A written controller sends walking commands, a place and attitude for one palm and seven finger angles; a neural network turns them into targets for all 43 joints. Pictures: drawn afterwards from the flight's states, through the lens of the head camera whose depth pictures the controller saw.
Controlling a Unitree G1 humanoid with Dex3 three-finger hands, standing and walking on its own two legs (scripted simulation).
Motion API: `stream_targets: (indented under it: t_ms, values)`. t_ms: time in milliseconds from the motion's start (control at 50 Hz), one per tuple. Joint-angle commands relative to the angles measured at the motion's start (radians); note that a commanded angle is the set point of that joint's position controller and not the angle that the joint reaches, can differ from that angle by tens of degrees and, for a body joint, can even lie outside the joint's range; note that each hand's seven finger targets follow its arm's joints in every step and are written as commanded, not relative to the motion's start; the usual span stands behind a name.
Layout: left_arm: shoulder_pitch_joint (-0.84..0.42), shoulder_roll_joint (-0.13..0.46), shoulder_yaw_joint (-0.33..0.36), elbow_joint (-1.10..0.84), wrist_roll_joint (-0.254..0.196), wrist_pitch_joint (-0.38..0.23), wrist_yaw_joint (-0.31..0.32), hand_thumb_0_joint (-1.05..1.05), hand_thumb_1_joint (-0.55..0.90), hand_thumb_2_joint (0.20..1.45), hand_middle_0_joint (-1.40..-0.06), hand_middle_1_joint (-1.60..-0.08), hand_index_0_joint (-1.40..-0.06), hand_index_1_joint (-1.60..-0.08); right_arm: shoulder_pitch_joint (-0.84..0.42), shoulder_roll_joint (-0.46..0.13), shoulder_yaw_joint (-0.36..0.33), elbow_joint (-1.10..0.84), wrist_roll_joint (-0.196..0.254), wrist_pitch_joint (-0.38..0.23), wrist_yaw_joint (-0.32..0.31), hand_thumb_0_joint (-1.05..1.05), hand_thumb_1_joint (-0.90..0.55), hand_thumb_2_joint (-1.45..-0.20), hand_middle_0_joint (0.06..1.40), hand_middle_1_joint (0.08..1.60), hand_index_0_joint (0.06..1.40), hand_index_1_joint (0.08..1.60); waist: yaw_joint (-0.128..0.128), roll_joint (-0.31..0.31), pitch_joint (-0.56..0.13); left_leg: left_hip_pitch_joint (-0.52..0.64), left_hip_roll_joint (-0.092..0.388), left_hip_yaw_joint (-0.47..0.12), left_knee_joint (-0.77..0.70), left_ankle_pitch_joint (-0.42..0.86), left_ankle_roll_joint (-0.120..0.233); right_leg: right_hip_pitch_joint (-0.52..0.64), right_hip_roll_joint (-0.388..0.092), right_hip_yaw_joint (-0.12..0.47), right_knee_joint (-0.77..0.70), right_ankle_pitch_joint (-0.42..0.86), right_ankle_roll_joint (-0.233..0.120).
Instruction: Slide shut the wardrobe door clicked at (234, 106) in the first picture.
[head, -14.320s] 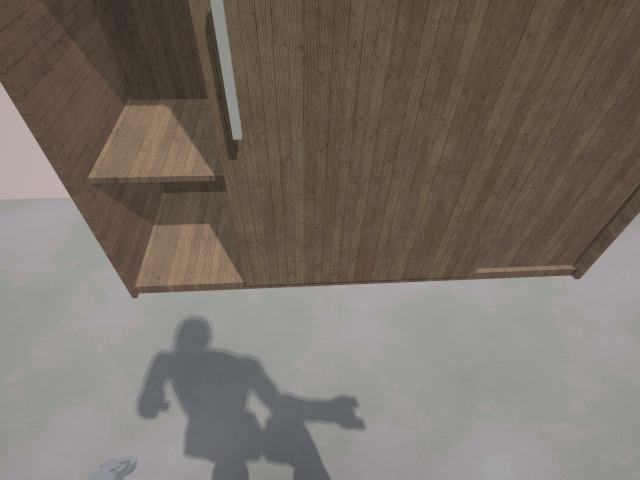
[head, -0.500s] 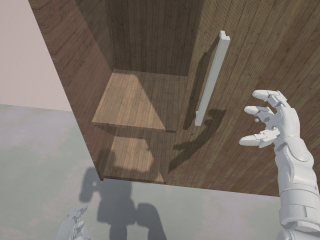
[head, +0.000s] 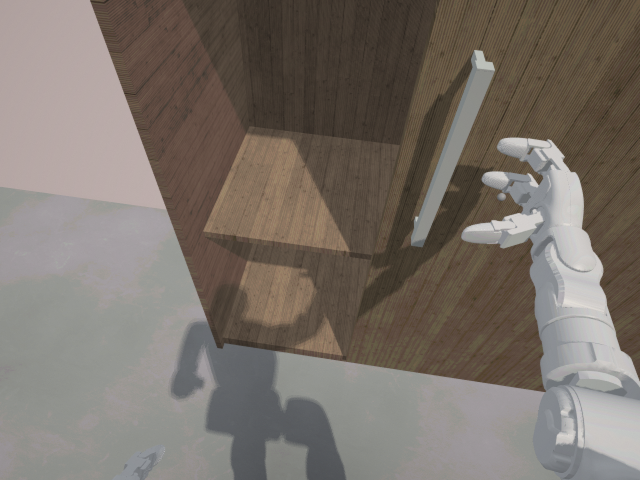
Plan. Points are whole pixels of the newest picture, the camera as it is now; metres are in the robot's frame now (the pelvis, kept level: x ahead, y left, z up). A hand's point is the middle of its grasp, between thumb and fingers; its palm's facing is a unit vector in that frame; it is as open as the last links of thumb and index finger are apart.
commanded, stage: move the hooked fingers beside the handle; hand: right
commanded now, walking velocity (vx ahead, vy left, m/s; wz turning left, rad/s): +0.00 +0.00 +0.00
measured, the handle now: (442, 164) +0.54 -0.11 +0.11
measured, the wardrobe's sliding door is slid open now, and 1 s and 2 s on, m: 0.41 0.41 0.40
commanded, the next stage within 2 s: feel for the door with the fingertips in 0.90 s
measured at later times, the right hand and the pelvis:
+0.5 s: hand (498, 197) +0.46 -0.17 +0.13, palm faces +0.05 +1.00 +0.00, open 14.0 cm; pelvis +0.00 -0.01 +0.00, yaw +1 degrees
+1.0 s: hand (489, 196) +0.46 -0.16 +0.13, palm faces +0.05 +1.00 +0.00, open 14.0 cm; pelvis +0.00 -0.01 +0.00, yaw +1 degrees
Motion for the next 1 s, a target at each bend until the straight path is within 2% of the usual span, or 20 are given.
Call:
stream_targets:
  t_ms: [0, 140, 200, 240, 280, 340, 380, 420, 480, 500, 580, 620, 740, 760, 780, 860, 900, 940, 960, 980]
  values:
    - [0.038, 0.133, 0.049, -0.100, -0.002, -0.025, 0.005, 0.000, 0.900, 0.900, -0.200, -0.300, -0.200, -0.300, -0.492, -0.215, -0.033, -0.091, 0.004, -0.062, -0.004, 0.000, 0.500, -0.300, 0.300, 1.200, 0.300, 1.200, 0.018, 0.065, -0.268, 0.104, 0.015, -0.038, -0.059, 0.290, -0.012, 0.041, 0.015, 0.011, -0.035, 0.180, -0.030]
    - [0.077, 0.131, 0.058, -0.095, 0.011, -0.020, -0.005, 0.000, 0.900, 0.900, -0.200, -0.300, -0.200, -0.300, -0.604, -0.256, -0.062, -0.123, -0.013, -0.162, -0.027, 0.000, 0.500, -0.300, 0.300, 1.200, 0.300, 1.200, 0.022, 0.015, -0.398, 0.121, 0.006, -0.043, -0.022, 0.336, -0.009, 0.082, 0.012, 0.016, -0.010, 0.236, -0.030]
    - [0.094, 0.139, 0.061, -0.092, 0.014, -0.007, -0.009, 0.000, 0.900, 0.900, -0.200, -0.300, -0.200, -0.300, -0.547, -0.310, -0.114, -0.054, -0.025, -0.159, -0.035, 0.000, 0.500, -0.300, 0.300, 1.200, 0.300, 1.200, 0.012, 0.058, -0.381, 0.131, 0.005, -0.043, -0.018, 0.344, -0.012, 0.038, 0.011, 0.013, -0.008, 0.226, -0.032]
    - [0.095, 0.140, 0.060, -0.101, 0.013, 0.002, -0.010, 0.000, 0.900, 0.900, -0.200, -0.300, -0.200, -0.300, -0.514, -0.320, -0.121, -0.034, -0.030, -0.150, -0.029, 0.000, 0.500, -0.300, 0.300, 1.200, 0.300, 1.200, 0.004, 0.047, -0.364, 0.141, 0.007, -0.044, -0.016, 0.358, -0.010, 0.018, 0.013, 0.007, -0.012, 0.229, -0.032]
    - [0.094, 0.140, 0.062, -0.115, 0.013, 0.011, -0.013, 0.000, 0.900, 0.900, -0.200, -0.300, -0.200, -0.300, -0.480, -0.311, -0.115, -0.058, -0.032, -0.148, -0.020, 0.000, 0.500, -0.300, 0.300, 1.200, 0.300, 1.200, -0.002, 0.028, -0.376, 0.150, 0.007, -0.042, -0.012, 0.384, -0.008, 0.024, 0.012, 0.001, -0.010, 0.255, -0.033]
    - [0.087, 0.134, 0.064, -0.129, 0.010, 0.013, -0.017, 0.000, 0.900, 0.900, -0.200, -0.300, -0.200, -0.300, -0.475, -0.249, -0.071, -0.113, -0.017, -0.152, -0.006, 0.000, 0.500, -0.300, 0.300, 1.200, 0.300, 1.200, 0.004, 0.001, -0.368, 0.114, 0.000, -0.035, -0.018, 0.361, -0.004, 0.059, 0.006, 0.003, -0.009, 0.257, -0.031]
    - [0.091, 0.140, 0.068, -0.126, 0.010, 0.015, -0.015, 0.000, 0.900, 0.900, -0.200, -0.300, -0.200, -0.300, -0.492, -0.249, -0.073, -0.140, -0.001, -0.154, -0.004, 0.000, 0.500, -0.300, 0.300, 1.200, 0.300, 1.200, 0.014, 0.054, -0.374, 0.121, -0.005, -0.030, -0.020, 0.362, -0.007, 0.062, 0.001, 0.011, -0.012, 0.263, -0.032]
    - [0.083, 0.139, 0.072, -0.129, 0.007, 0.014, -0.014, 0.000, 0.900, 0.900, -0.200, -0.300, -0.200, -0.300, -0.477, -0.226, -0.064, -0.169, 0.013, -0.150, -0.002, 0.000, 0.500, -0.300, 0.300, 1.200, 0.300, 1.200, 0.014, 0.046, -0.374, 0.112, -0.006, -0.029, -0.026, 0.350, -0.008, 0.081, 0.000, 0.009, -0.013, 0.257, -0.031]
    - [0.083, 0.134, 0.066, -0.113, 0.005, 0.015, -0.012, 0.000, 0.900, 0.900, -0.200, -0.300, -0.200, -0.300, -0.529, -0.195, -0.020, -0.165, 0.002, -0.139, -0.006, 0.000, 0.500, -0.300, 0.300, 1.200, 0.300, 1.200, 0.034, -0.003, -0.326, 0.065, -0.004, -0.026, -0.031, 0.316, -0.006, 0.085, 0.000, 0.016, -0.014, 0.239, -0.029]
    - [0.088, 0.136, 0.068, -0.104, 0.006, 0.014, -0.012, 0.000, 0.900, 0.900, -0.200, -0.300, -0.200, -0.300, -0.546, -0.218, -0.036, -0.156, -0.006, -0.138, -0.012, 0.000, 0.500, -0.300, 0.300, 1.200, 0.300, 1.200, 0.035, 0.005, -0.312, 0.051, -0.004, -0.023, -0.032, 0.300, -0.005, 0.084, -0.002, 0.023, -0.014, 0.233, -0.029]
    - [0.075, 0.130, 0.066, -0.110, 0.010, 0.009, -0.013, 0.000, 0.900, 0.900, -0.200, -0.300, -0.200, -0.300, -0.549, -0.190, -0.021, -0.201, -0.005, -0.144, -0.033, 0.000, 0.500, -0.300, 0.300, 1.200, 0.300, 1.200, 0.028, -0.024, -0.369, 0.052, -0.005, -0.019, -0.021, 0.299, -0.002, 0.135, -0.003, 0.034, -0.009, 0.261, -0.022]
    - [0.075, 0.132, 0.066, -0.108, 0.010, 0.007, -0.014, 0.000, 0.900, 0.900, -0.200, -0.300, -0.200, -0.300, -0.536, -0.195, -0.028, -0.191, -0.002, -0.142, -0.039, 0.000, 0.500, -0.300, 0.300, 1.200, 0.300, 1.200, 0.025, 0.016, -0.375, 0.067, -0.007, -0.016, -0.016, 0.318, -0.002, 0.128, -0.004, 0.038, -0.010, 0.280, -0.021]
    - [0.066, 0.130, 0.060, -0.113, 0.008, 0.014, -0.016, 0.000, 0.900, 0.900, -0.200, -0.300, -0.200, -0.300, -0.527, -0.162, -0.006, -0.092, -0.019, -0.116, -0.048, 0.000, 0.500, -0.300, 0.300, 1.200, 0.300, 1.200, 0.027, 0.042, -0.293, 0.035, -0.002, -0.011, -0.016, 0.280, 0.000, 0.072, 0.000, 0.035, -0.015, 0.230, -0.020]
    - [0.067, 0.132, 0.062, -0.119, 0.010, 0.016, -0.017, 0.000, 0.900, 0.900, -0.200, -0.300, -0.200, -0.300, -0.517, -0.183, -0.027, -0.111, -0.023, -0.122, -0.054, 0.000, 0.500, -0.300, 0.300, 1.200, 0.300, 1.200, 0.014, 0.035, -0.324, 0.051, -0.001, -0.015, -0.010, 0.295, 0.002, 0.082, 0.001, 0.035, -0.009, 0.252, -0.021]
    - [0.061, 0.125, 0.060, -0.126, 0.011, 0.013, -0.020, 0.000, 0.900, 0.900, -0.200, -0.300, -0.200, -0.300, -0.527, -0.151, -0.001, -0.139, -0.022, -0.126, -0.054, 0.000, 0.500, -0.300, 0.300, 1.200, 0.300, 1.200, 0.017, 0.002, -0.348, 0.052, 0.000, -0.015, -0.006, 0.304, 0.002, 0.103, 0.002, 0.035, -0.008, 0.267, -0.018]
    - [0.069, 0.128, 0.062, -0.124, 0.014, 0.017, -0.020, 0.000, 0.900, 0.900, -0.200, -0.300, -0.200, -0.300, -0.531, -0.177, -0.023, -0.150, -0.018, -0.140, -0.061, 0.000, 0.500, -0.300, 0.300, 1.200, 0.300, 1.200, 0.016, 0.053, -0.370, 0.066, -0.004, -0.015, -0.003, 0.317, 0.000, 0.103, -0.003, 0.039, -0.001, 0.281, -0.018]
    - [0.063, 0.127, 0.063, -0.128, 0.013, 0.015, -0.020, 0.000, 0.900, 0.900, -0.200, -0.300, -0.200, -0.300, -0.521, -0.190, -0.039, -0.169, -0.014, -0.142, -0.060, 0.000, 0.500, -0.300, 0.300, 1.200, 0.300, 1.200, 0.008, 0.037, -0.385, 0.085, -0.003, -0.022, -0.003, 0.339, -0.001, 0.105, 0.000, 0.031, 0.000, 0.286, -0.020]
    - [0.062, 0.124, 0.060, -0.126, 0.012, 0.018, -0.017, 0.000, 0.900, 0.900, -0.200, -0.300, -0.200, -0.300, -0.543, -0.187, -0.028, -0.174, -0.018, -0.142, -0.059, 0.000, 0.500, -0.300, 0.300, 1.200, 0.300, 1.200, 0.017, 0.036, -0.370, 0.085, -0.003, -0.021, -0.005, 0.344, -0.003, 0.101, 0.000, 0.027, -0.002, 0.282, -0.021]
    - [0.066, 0.128, 0.062, -0.126, 0.013, 0.021, -0.015, 0.000, 0.900, 0.900, -0.200, -0.300, -0.200, -0.300, -0.522, -0.215, -0.051, -0.162, -0.023, -0.139, -0.060, 0.000, 0.500, -0.300, 0.300, 1.200, 0.300, 1.200, 0.010, 0.052, -0.358, 0.087, -0.003, -0.024, -0.006, 0.341, -0.001, 0.084, 0.000, 0.030, 0.000, 0.281, -0.023]
    - [0.063, 0.124, 0.058, -0.126, 0.010, 0.022, -0.016, 0.000, 0.900, 0.900, -0.200, -0.300, -0.200, -0.300, -0.534, -0.191, -0.022, -0.153, -0.025, -0.136, -0.056, 0.000, 0.500, -0.300, 0.300, 1.200, 0.300, 1.200, 0.020, 0.035, -0.335, 0.076, -0.002, -0.022, -0.008, 0.331, -0.002, 0.077, 0.000, 0.029, -0.006, 0.268, -0.022]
